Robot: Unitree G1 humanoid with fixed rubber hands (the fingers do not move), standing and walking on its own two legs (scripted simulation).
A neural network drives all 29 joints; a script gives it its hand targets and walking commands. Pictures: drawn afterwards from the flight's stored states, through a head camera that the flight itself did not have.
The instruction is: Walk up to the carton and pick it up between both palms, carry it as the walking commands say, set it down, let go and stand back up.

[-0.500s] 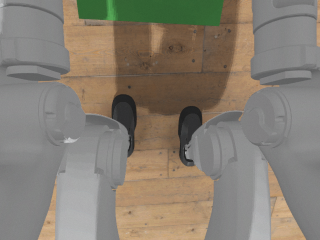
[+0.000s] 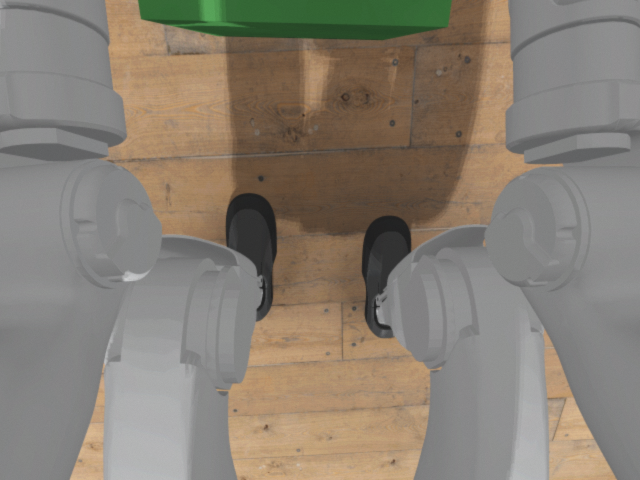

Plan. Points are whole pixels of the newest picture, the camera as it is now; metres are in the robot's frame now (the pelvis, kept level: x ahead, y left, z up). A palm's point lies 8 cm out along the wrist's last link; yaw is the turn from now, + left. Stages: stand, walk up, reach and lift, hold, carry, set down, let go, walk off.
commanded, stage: set down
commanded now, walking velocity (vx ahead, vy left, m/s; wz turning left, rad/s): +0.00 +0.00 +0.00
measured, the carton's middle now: out of the picture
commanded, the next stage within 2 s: none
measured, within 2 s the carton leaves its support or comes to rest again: neither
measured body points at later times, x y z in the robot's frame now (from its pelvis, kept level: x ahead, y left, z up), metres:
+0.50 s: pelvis +0.00 +0.00 +0.00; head +0.41 +0.00 +0.17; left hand +0.60 +0.18 -0.20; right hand +0.60 -0.13 -0.21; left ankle +0.12 +0.11 -0.36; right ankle +0.09 -0.11 -0.36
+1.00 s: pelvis +0.00 +0.00 +0.00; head +0.41 +0.00 +0.17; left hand +0.60 +0.18 -0.20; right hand +0.60 -0.13 -0.21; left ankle +0.12 +0.11 -0.36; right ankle +0.09 -0.11 -0.36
